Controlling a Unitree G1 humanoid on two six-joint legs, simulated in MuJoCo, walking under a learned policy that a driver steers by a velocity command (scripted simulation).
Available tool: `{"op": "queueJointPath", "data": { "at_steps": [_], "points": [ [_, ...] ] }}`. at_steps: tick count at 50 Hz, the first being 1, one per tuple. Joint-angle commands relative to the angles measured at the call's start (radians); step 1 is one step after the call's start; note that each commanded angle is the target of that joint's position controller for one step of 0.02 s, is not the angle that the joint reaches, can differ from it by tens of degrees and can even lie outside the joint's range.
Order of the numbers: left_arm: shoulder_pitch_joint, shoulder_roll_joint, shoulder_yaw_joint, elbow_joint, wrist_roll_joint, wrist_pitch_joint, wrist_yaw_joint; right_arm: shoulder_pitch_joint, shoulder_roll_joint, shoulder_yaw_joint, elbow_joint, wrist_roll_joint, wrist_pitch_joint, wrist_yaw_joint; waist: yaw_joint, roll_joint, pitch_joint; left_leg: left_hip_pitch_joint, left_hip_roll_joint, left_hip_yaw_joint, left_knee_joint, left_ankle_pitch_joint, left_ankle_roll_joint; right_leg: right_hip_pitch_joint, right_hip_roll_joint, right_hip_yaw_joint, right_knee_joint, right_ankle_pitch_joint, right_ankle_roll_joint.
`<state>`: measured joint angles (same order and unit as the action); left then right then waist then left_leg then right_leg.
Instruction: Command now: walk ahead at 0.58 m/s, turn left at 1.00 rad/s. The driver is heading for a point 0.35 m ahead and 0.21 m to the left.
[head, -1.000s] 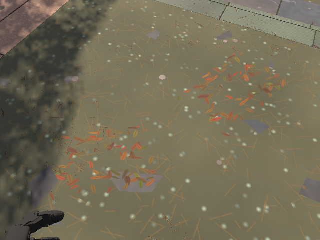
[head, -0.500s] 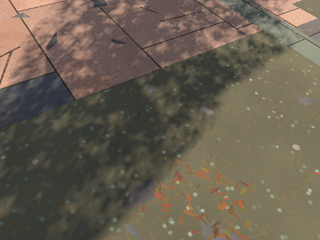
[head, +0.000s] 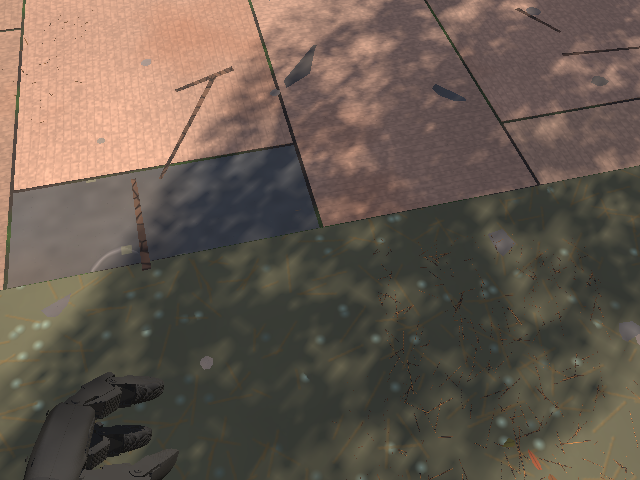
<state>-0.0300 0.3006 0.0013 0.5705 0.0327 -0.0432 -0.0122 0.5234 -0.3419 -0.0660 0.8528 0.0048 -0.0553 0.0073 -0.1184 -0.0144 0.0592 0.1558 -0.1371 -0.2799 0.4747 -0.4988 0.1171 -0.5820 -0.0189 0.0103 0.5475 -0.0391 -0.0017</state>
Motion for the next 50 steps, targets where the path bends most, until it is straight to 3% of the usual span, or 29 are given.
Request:
{"op": "queueJointPath", "data": {
  "at_steps": [1, 2, 3, 4, 6, 7, 8, 10, 13, 16, 18, 19, 20, 21, 22, 23, 24, 25, 28, 31, 35, 38, 39, 40, 41, 42, 43, 46, 50],
  "points": [
    [0.465, 0.237, 0.090, 0.037, -0.013, -0.045, 0.044, 0.029, 0.139, 0.036, -0.132, 0.021, -0.008, -0.021, 0.169, -0.361, -0.500, -0.737, -0.027, -0.023, 0.848, -0.183, -0.084, 1.172, -0.428, 0.532, -0.021, 0.134, -0.137],
    [0.402, 0.193, 0.089, 0.007, -0.018, -0.045, 0.036, 0.008, -0.039, 0.013, -0.154, 0.048, 0.003, -0.027, 0.182, -0.396, -0.502, -0.794, 0.035, 0.061, 0.983, -0.104, -0.115, 1.076, -0.447, 0.700, -0.152, 0.116, -0.183],
    [0.294, 0.118, 0.075, -0.022, -0.016, -0.041, 0.044, -0.103, -0.128, -0.016, -0.177, 0.052, 0.017, -0.033, 0.185, -0.260, -0.334, -0.810, 0.102, 0.107, 0.958, -0.008, -0.134, 0.906, -0.407, 0.502, -0.168, 0.185, -0.179],
    [0.237, 0.086, 0.070, -0.005, -0.012, -0.036, 0.044, -0.162, -0.149, -0.028, -0.185, 0.048, 0.032, -0.036, 0.165, -0.126, -0.204, -0.798, 0.150, 0.150, 0.935, 0.049, -0.149, 0.746, -0.364, 0.328, -0.166, 0.298, -0.168],
    [0.189, 0.068, 0.069, 0.019, -0.010, -0.039, 0.038, -0.198, -0.121, -0.039, -0.198, 0.040, 0.063, -0.035, 0.126, -0.028, -0.093, -0.724, 0.211, 0.180, 0.895, 0.085, -0.151, 0.526, -0.280, 0.119, -0.221, 0.364, -0.149],
    [0.158, 0.072, 0.070, 0.031, -0.013, -0.046, 0.036, -0.166, -0.075, -0.033, -0.220, 0.048, 0.075, -0.033, 0.084, -0.108, -0.073, -0.707, 0.237, 0.188, 0.842, 0.103, -0.155, 0.462, -0.293, 0.062, -0.250, 0.378, -0.166],
    [0.117, 0.066, 0.072, 0.046, -0.028, -0.050, 0.034, -0.178, -0.031, -0.018, -0.238, 0.046, 0.085, -0.029, 0.074, -0.134, -0.036, -0.707, 0.262, 0.205, 0.752, 0.104, -0.163, 0.408, -0.293, 0.006, -0.283, 0.404, -0.176],
    [0.080, 0.095, 0.087, 0.066, -0.034, -0.049, 0.036, -0.248, -0.009, -0.010, -0.273, 0.034, 0.089, -0.018, 0.078, -0.112, -0.016, -0.700, 0.275, 0.238, 0.590, 0.159, -0.170, 0.376, -0.283, -0.084, -0.313, 0.414, -0.183],
    [0.028, 0.155, 0.107, 0.071, -0.053, -0.035, 0.034, -0.263, -0.026, -0.015, -0.267, 0.019, 0.097, 0.016, 0.075, -0.043, -0.081, -0.588, 0.249, 0.293, 0.356, 0.428, -0.135, 0.439, -0.253, -0.203, -0.278, 0.446, -0.165],
    [0.050, 0.187, 0.116, 0.091, -0.080, -0.021, 0.024, -0.319, -0.064, -0.031, -0.290, 0.014, 0.099, 0.037, 0.083, -0.026, -0.079, -0.518, 0.201, 0.330, 0.234, 0.449, -0.092, 0.477, -0.255, -0.230, -0.205, 0.473, -0.146],
    [0.059, 0.207, 0.123, 0.094, -0.097, -0.008, 0.022, -0.299, -0.110, -0.055, -0.295, 0.008, 0.093, 0.042, 0.054, -0.026, -0.092, -0.457, 0.148, 0.361, 0.167, 0.389, -0.050, 0.508, -0.260, -0.236, -0.084, 0.572, -0.126],
    [0.059, 0.202, 0.122, 0.096, -0.104, 0.001, 0.020, -0.234, -0.134, -0.072, -0.281, 0.005, 0.086, 0.037, 0.011, 0.000, -0.120, -0.359, 0.112, 0.378, 0.092, 0.427, -0.018, 0.493, -0.237, -0.255, 0.045, 0.557, -0.103],
    [0.099, 0.172, 0.111, 0.105, -0.091, 0.006, 0.014, -0.153, -0.173, -0.093, -0.262, 0.002, 0.080, 0.018, -0.027, 0.076, -0.155, -0.209, 0.097, 0.346, 0.012, 0.601, 0.022, 0.412, -0.184, -0.264, 0.242, 0.389, -0.056],
    [0.187, 0.068, 0.078, 0.093, -0.021, 0.010, 0.008, -0.199, -0.258, -0.097, -0.285, 0.004, 0.077, -0.008, 0.077, 0.375, -0.180, -0.032, 0.329, 0.042, 0.057, 1.212, 0.117, 0.159, -0.055, -0.261, 0.572, -0.544, 0.013],
    [0.245, 0.113, 0.071, 0.086, -0.036, 0.017, 0.003, -0.284, -0.256, -0.079, -0.358, -0.030, 0.060, -0.004, 0.108, 0.347, -0.412, 0.057, 0.543, -0.391, -0.038, 0.982, 0.356, 0.007, 0.058, -0.047, 0.844, -0.710, 0.053],
    [0.149, 0.198, 0.091, 0.099, -0.066, 0.026, 0.001, -0.306, -0.188, -0.061, -0.370, -0.016, 0.048, 0.009, 0.049, 0.123, -0.395, 0.005, 0.515, -0.311, -0.103, 0.836, 0.304, -0.020, 0.011, 0.041, 0.858, -0.617, 0.046],
    [0.107, 0.175, 0.086, 0.084, -0.069, 0.031, 0.007, -0.330, -0.168, -0.052, -0.347, 0.000, 0.038, 0.009, 0.069, 0.090, -0.297, -0.078, 0.474, -0.209, -0.103, 0.736, 0.244, -0.043, -0.020, 0.044, 0.800, -0.549, 0.036],
    [0.103, 0.149, 0.080, 0.101, -0.052, 0.038, 0.021, -0.351, -0.133, -0.042, -0.333, 0.011, 0.035, 0.006, 0.091, 0.017, -0.229, -0.162, 0.430, -0.140, -0.099, 0.674, 0.187, -0.029, -0.054, 0.046, 0.729, -0.502, 0.038],
    [0.143, 0.127, 0.076, 0.128, -0.045, 0.058, 0.027, -0.410, -0.103, -0.025, -0.318, -0.017, 0.037, -0.013, 0.141, 0.067, -0.198, -0.347, 0.359, -0.010, -0.119, 0.742, 0.148, 0.139, -0.055, 0.026, 0.586, -0.426, 0.055],
    [0.146, 0.071, 0.054, 0.147, -0.038, 0.065, 0.032, -0.418, -0.095, -0.025, -0.293, -0.022, 0.040, -0.024, 0.137, 0.071, -0.214, -0.374, 0.323, 0.068, -0.110, 0.775, 0.145, 0.217, -0.048, 0.008, 0.386, -0.400, 0.076],
    [0.119, 0.075, 0.051, 0.159, -0.041, 0.074, 0.032, -0.409, -0.077, -0.017, -0.254, -0.025, 0.056, -0.023, 0.111, 0.115, -0.192, -0.418, 0.319, 0.057, -0.121, 0.515, 0.133, 0.291, -0.037, -0.005, 0.224, -0.323, 0.073],
    [0.161, 0.047, 0.044, 0.187, -0.022, 0.068, 0.019, -0.423, -0.019, 0.005, -0.223, -0.013, 0.061, -0.018, 0.152, 0.111, -0.157, -0.503, 0.270, 0.072, -0.091, 0.250, 0.053, 0.431, -0.013, -0.043, -0.027, -0.163, 0.033],
    [0.170, 0.057, 0.041, 0.190, -0.002, 0.064, 0.013, -0.374, 0.016, 0.015, -0.195, -0.019, 0.057, -0.017, 0.145, 0.077, -0.143, -0.537, 0.226, 0.094, -0.063, 0.169, -0.007, 0.476, -0.052, 0.004, -0.094, -0.086, 0.009],
    [0.148, 0.125, 0.048, 0.170, 0.010, 0.059, 0.013, -0.321, 0.024, 0.015, -0.179, -0.029, 0.056, -0.018, 0.095, -0.055, -0.116, -0.552, 0.146, 0.159, 0.027, 0.080, -0.065, 0.441, -0.173, 0.125, -0.135, -0.005, -0.039],
    [0.085, 0.120, 0.047, 0.179, 0.007, 0.051, 0.010, -0.315, 0.029, 0.010, -0.183, -0.029, 0.059, -0.023, 0.055, -0.189, -0.092, -0.413, 0.119, 0.222, 0.018, 0.147, -0.105, 0.230, -0.218, 0.184, -0.206, -0.252, -0.108],
    [0.024, 0.067, 0.031, 0.159, 0.002, 0.040, 0.006, -0.366, -0.004, 0.004, -0.177, -0.038, 0.062, -0.027, 0.066, -0.155, -0.049, -0.332, 0.134, 0.208, 0.014, 0.244, -0.117, 0.162, -0.164, 0.154, -0.231, -0.388, -0.081],
    [0.040, 0.059, 0.027, 0.172, 0.001, 0.028, 0.006, -0.399, -0.011, -0.002, -0.179, -0.035, 0.066, -0.030, 0.082, -0.132, -0.051, -0.301, 0.137, 0.202, 0.021, 0.296, -0.107, 0.151, -0.132, 0.118, -0.225, -0.413, -0.045],
    [0.107, 0.078, 0.025, 0.206, -0.014, 0.001, 0.007, -0.386, -0.006, -0.005, -0.147, -0.025, 0.076, -0.036, 0.100, -0.066, -0.060, -0.294, 0.157, 0.169, 0.003, 0.372, -0.084, 0.213, -0.096, 0.072, -0.190, -0.302, -0.015],
    [0.158, 0.066, 0.018, 0.237, -0.019, 0.002, 0.013, -0.378, 0.006, -0.008, -0.101, -0.018, 0.070, -0.038, 0.121, -0.012, -0.081, -0.297, 0.162, 0.165, -0.005, 0.457, -0.093, 0.283, -0.080, 0.050, -0.163, -0.190, -0.028]
  ]
}}
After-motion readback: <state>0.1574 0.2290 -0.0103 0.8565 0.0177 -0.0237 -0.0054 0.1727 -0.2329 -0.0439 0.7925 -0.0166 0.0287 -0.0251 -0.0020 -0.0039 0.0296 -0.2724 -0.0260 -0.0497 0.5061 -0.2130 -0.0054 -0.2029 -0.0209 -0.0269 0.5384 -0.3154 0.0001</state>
